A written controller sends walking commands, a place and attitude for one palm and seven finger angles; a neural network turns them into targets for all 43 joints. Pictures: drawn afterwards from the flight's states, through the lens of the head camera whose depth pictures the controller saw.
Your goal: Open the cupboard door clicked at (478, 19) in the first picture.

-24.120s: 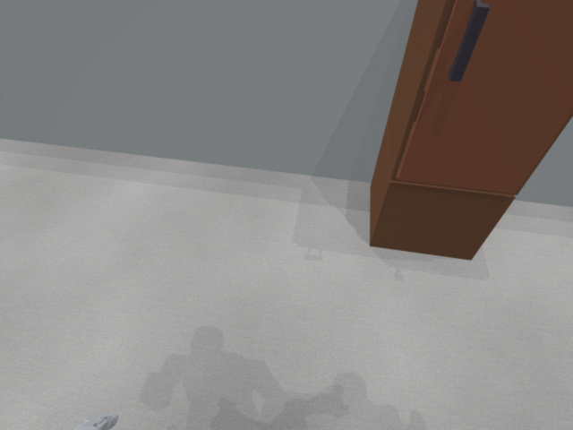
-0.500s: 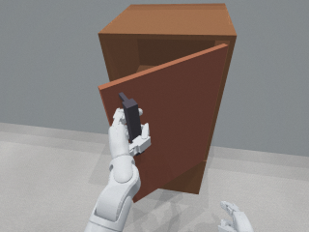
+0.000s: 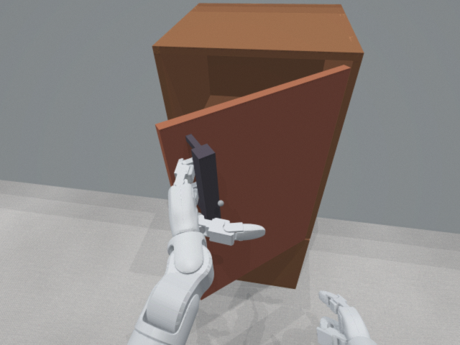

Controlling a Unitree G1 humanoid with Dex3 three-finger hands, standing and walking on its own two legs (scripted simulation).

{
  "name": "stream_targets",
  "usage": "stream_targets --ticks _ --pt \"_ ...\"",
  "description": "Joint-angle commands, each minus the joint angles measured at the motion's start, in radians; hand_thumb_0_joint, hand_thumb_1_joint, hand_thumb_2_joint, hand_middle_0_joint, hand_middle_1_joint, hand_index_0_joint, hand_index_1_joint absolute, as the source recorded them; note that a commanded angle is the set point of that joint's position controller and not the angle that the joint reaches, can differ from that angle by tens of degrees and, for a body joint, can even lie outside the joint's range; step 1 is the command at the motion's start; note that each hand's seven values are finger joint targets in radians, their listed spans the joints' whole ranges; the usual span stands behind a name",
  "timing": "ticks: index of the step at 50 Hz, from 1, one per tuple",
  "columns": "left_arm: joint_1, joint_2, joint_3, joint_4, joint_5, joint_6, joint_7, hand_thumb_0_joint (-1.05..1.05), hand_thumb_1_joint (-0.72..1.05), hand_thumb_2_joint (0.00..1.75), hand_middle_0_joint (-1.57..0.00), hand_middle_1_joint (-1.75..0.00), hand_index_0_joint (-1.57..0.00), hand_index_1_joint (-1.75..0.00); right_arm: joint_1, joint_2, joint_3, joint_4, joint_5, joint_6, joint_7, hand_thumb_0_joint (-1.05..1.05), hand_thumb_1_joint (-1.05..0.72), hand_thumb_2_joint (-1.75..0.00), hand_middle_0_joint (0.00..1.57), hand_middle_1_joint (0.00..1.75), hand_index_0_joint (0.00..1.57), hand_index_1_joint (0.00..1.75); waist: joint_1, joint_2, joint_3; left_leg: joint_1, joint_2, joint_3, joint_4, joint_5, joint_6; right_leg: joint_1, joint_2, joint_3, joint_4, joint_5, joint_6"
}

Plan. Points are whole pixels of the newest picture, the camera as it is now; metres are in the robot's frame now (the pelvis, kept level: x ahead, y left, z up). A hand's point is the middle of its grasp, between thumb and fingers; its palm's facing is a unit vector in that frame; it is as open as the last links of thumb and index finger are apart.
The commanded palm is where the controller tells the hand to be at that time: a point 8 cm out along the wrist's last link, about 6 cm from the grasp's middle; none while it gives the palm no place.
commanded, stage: open thumb and fingers to let go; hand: left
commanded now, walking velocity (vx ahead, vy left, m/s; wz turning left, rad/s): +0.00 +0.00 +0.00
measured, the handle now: (202, 183) +0.34 +0.08 +0.15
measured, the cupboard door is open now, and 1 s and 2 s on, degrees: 40 43 42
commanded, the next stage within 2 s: slide the hand sideways off the handle in 0.16 s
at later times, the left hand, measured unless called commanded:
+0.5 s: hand (217, 228) +0.25 +0.04 +0.14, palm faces -0.23 -0.97 -0.07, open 16.2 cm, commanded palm +0.23 +0.09 +0.14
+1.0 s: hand (197, 238) +0.24 +0.07 +0.14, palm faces -0.14 -0.99 -0.02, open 16.2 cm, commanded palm +0.20 +0.13 +0.14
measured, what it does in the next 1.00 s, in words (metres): stands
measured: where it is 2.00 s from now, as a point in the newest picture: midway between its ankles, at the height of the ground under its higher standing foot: outside the picture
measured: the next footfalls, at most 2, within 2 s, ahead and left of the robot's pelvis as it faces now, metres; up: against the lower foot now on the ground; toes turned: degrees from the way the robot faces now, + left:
none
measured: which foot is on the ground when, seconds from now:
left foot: down 0.00-1.00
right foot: down 0.00-1.00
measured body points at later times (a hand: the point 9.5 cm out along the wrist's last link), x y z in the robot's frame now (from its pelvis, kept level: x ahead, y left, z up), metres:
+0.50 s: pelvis -0.02 +0.01 +0.00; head -0.06 -0.02 +0.45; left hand +0.26 +0.10 +0.15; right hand +0.18 -0.20 -0.08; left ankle +0.02 +0.11 -0.73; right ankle -0.03 -0.09 -0.73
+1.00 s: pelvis -0.01 +0.00 +0.01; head -0.05 -0.02 +0.45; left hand +0.24 +0.12 +0.14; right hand +0.18 -0.21 -0.07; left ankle +0.02 +0.11 -0.73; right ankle -0.03 -0.09 -0.73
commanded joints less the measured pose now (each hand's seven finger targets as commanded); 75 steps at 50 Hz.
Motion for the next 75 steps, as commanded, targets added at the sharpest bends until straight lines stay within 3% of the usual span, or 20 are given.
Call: stream_targets --ticks 1,7,9,13,14,15,16,17,20,22,25,28,29,30,34,38,59,63,65,75 --pt "-0.268 -0.121 -0.002 -0.250 0.022 -0.060 0.006 0.00 -0.50 0.30 -0.20 -0.60 -0.20 -0.60 -0.185 -0.076 -0.025 -0.167 0.000 -0.045 -0.004 0.00 -0.90 -0.90 0.20 0.30 0.20 0.30 0.010 -0.121 -0.177 0.133 0.002 -0.036 -0.031 0.263 0.010 -0.057 -0.029 0.043 -0.101 0.317 0.005" --pt "-0.277 -0.143 -0.016 -0.233 0.026 -0.044 0.024 0.00 -0.50 0.30 -0.15 -0.30 -0.15 -0.30 -0.198 -0.076 -0.024 -0.164 -0.001 -0.048 0.004 0.00 -0.90 -0.90 0.20 0.30 0.20 0.30 0.011 -0.117 -0.160 0.123 0.003 -0.044 -0.031 0.223 0.008 -0.088 -0.024 0.038 -0.108 0.234 0.001" --pt "-0.302 -0.126 0.004 -0.208 0.017 -0.043 0.022 0.00 -0.50 0.30 -0.15 -0.30 -0.15 -0.30 -0.210 -0.074 -0.022 -0.158 0.002 -0.048 -0.003 0.00 -0.90 -0.90 0.20 0.30 0.20 0.30 0.010 -0.142 -0.119 0.111 0.000 -0.041 -0.032 0.184 0.010 -0.108 -0.027 0.047 -0.142 0.167 0.006" --pt "-0.344 -0.116 0.022 -0.190 0.016 -0.050 0.032 0.00 -0.50 0.30 -0.15 -0.30 -0.15 -0.30 -0.217 -0.073 -0.021 -0.152 -0.001 -0.054 -0.012 0.00 -0.90 -0.90 0.20 0.30 0.20 0.30 0.013 -0.151 -0.137 0.117 -0.007 -0.038 -0.030 0.166 0.013 -0.108 -0.036 0.065 -0.166 0.120 0.008" --pt "-0.307 -0.057 -0.182 -0.179 0.081 -0.093 -0.199 0.00 -0.50 0.30 -0.15 -0.30 -0.15 -0.30 -0.144 -0.124 -0.019 -0.162 -0.006 -0.033 -0.004 0.00 -0.90 -0.90 0.20 0.30 0.20 0.30 -0.080 -0.175 -0.045 0.147 -0.026 -0.047 -0.065 0.187 0.036 -0.145 -0.019 0.075 -0.133 0.231 0.012" --pt "-0.393 0.042 -0.093 -0.234 0.035 -0.138 -0.315 0.00 -0.50 0.30 -0.15 -0.30 -0.15 -0.30 -0.143 -0.113 -0.022 -0.196 0.013 -0.023 -0.021 0.00 -0.90 -0.90 0.20 0.30 0.20 0.30 -0.051 -0.116 -0.161 0.159 -0.026 -0.037 -0.064 0.209 0.038 -0.090 -0.023 0.072 -0.100 0.300 0.007" --pt "-0.399 0.094 -0.065 -0.225 0.023 -0.168 -0.383 0.00 -0.50 0.30 -0.15 -0.30 -0.15 -0.30 -0.135 -0.109 -0.017 -0.198 0.018 -0.018 -0.039 0.00 -0.90 -0.90 0.20 0.30 0.20 0.30 -0.036 -0.116 -0.203 0.160 -0.027 -0.036 -0.062 0.239 0.041 -0.055 -0.026 0.074 -0.077 0.354 0.002" --pt "-0.386 0.104 -0.064 -0.248 0.008 -0.190 -0.442 0.00 -0.50 0.30 -0.15 -0.30 -0.15 -0.30 -0.140 -0.106 -0.014 -0.219 0.019 -0.020 -0.049 0.00 -0.90 -0.90 0.20 0.30 0.20 0.30 -0.030 -0.068 -0.238 0.177 -0.030 -0.031 -0.063 0.245 0.040 -0.037 -0.030 0.076 -0.074 0.374 0.003" --pt "-0.350 0.081 -0.058 -0.206 -0.087 -0.195 -0.577 0.00 -0.50 0.30 -0.15 -0.30 -0.15 -0.30 -0.135 -0.099 0.004 -0.246 0.041 -0.044 -0.063 0.00 -0.90 -0.90 0.20 0.30 0.20 0.30 -0.041 -0.068 -0.193 0.181 -0.022 -0.045 -0.078 0.186 0.037 -0.076 -0.020 0.052 -0.096 0.289 0.004" --pt "-0.339 0.076 0.002 -0.170 -0.159 -0.171 -0.581 0.00 -0.50 0.30 -0.15 -0.30 -0.15 -0.30 -0.160 -0.104 0.011 -0.248 0.049 -0.064 -0.072 0.00 -0.90 -0.90 0.20 0.30 0.20 0.30 -0.030 -0.124 -0.129 0.143 -0.017 -0.058 -0.095 0.104 0.032 -0.107 -0.013 0.044 -0.132 0.166 0.010" --pt "-0.270 0.092 0.087 -0.172 -0.202 -0.146 -0.533 0.00 -0.50 0.30 -0.15 -0.30 -0.15 -0.30 -0.175 -0.110 0.014 -0.249 0.049 -0.088 -0.069 0.00 -0.90 -0.90 0.20 0.30 0.20 0.30 0.003 -0.163 -0.089 0.116 -0.010 -0.069 -0.120 0.050 0.026 -0.121 -0.009 0.035 -0.153 0.063 0.014" --pt "-0.236 0.137 0.130 -0.229 -0.163 -0.147 -0.481 0.00 -0.50 0.30 -0.15 -0.30 -0.15 -0.30 -0.174 -0.110 0.009 -0.259 0.040 -0.089 -0.057 0.00 -0.90 -0.90 0.20 0.30 0.20 0.30 0.016 -0.164 -0.110 0.117 -0.011 -0.050 -0.121 0.066 0.027 -0.104 -0.013 0.051 -0.163 0.057 0.014" --pt "-0.193 0.164 0.142 -0.236 -0.140 -0.152 -0.465 0.00 -0.50 0.30 -0.15 -0.30 -0.15 -0.30 -0.169 -0.111 0.008 -0.260 0.039 -0.082 -0.049 0.00 -0.90 -0.90 0.20 0.30 0.20 0.30 0.029 -0.111 -0.106 0.113 -0.011 -0.046 -0.125 0.068 0.024 -0.101 -0.014 0.052 -0.154 0.057 0.009" --pt "-0.194 0.152 0.125 -0.254 -0.121 -0.154 -0.455 0.00 -0.50 0.30 -0.15 -0.30 -0.15 -0.30 -0.171 -0.106 0.010 -0.268 0.038 -0.075 -0.044 0.00 -0.90 -0.90 0.20 0.30 0.20 0.30 0.023 -0.065 -0.105 0.116 -0.010 -0.039 -0.128 0.068 0.023 -0.107 -0.015 0.053 -0.149 0.064 0.006" --pt "-0.160 0.170 0.120 -0.270 -0.087 -0.153 -0.445 0.00 -0.50 0.30 -0.15 -0.30 -0.15 -0.30 -0.163 -0.105 0.009 -0.281 0.037 -0.058 -0.037 0.00 -0.90 -0.90 0.20 0.30 0.20 0.30 0.016 -0.068 -0.065 0.102 -0.008 -0.037 -0.129 0.043 0.023 -0.114 -0.011 0.058 -0.164 0.038 0.003" --pt "-0.158 0.203 0.155 -0.322 -0.111 -0.153 -0.469 0.00 -0.50 0.30 -0.15 -0.30 -0.15 -0.30 -0.177 -0.102 0.012 -0.296 0.037 -0.060 -0.055 0.00 -0.90 -0.90 0.20 0.30 0.20 0.30 0.012 -0.116 -0.093 0.122 -0.013 -0.023 -0.117 0.061 0.031 -0.090 -0.018 0.083 -0.200 0.035 0.013" --pt "0.294 0.351 0.348 -0.524 -0.202 -0.186 -0.636 0.00 -0.50 0.30 -0.15 -0.30 -0.15 -0.30 -0.087 -0.135 -0.003 -0.307 0.052 -0.146 -0.074 0.00 -0.90 -0.90 0.20 0.30 0.20 0.30 0.017 -0.058 -0.095 0.130 -0.008 -0.005 -0.085 0.232 0.036 -0.050 -0.010 0.065 -0.143 0.378 0.036" --pt "0.352 0.369 0.384 -0.559 -0.230 -0.210 -0.680 0.00 -0.50 0.30 -0.15 -0.30 -0.15 -0.30 -0.058 -0.142 -0.007 -0.308 0.054 -0.181 -0.081 0.00 -0.90 -0.90 0.20 0.30 0.20 0.30 0.012 -0.090 -0.108 0.116 -0.010 -0.011 -0.071 0.250 0.035 -0.042 -0.017 0.068 -0.126 0.450 0.051" --pt "0.377 0.377 0.387 -0.585 -0.242 -0.226 -0.703 0.00 -0.50 0.30 -0.15 -0.30 -0.15 -0.30 -0.052 -0.148 -0.009 -0.308 0.057 -0.200 -0.083 0.00 -0.90 -0.90 0.20 0.30 0.20 0.30 0.012 -0.048 -0.111 0.123 -0.011 -0.011 -0.066 0.266 0.035 -0.046 -0.018 0.064 -0.117 0.461 0.047" --pt "0.401 0.406 0.431 -0.552 -0.278 -0.259 -0.759 0.00 -0.50 0.30 -0.15 -0.30 -0.15 -0.30 -0.030 -0.166 -0.016 -0.284 0.058 -0.286 -0.095 0.00 -0.90 -0.90 0.20 0.30 0.20 0.30 0.005 -0.083 -0.056 0.068 -0.016 -0.030 -0.037 0.193 0.036 -0.111 -0.023 0.072 -0.119 0.348 0.054"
